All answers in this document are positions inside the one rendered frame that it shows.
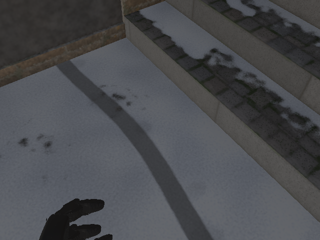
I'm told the left robot hand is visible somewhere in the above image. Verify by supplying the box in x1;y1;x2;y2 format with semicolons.
39;198;113;240

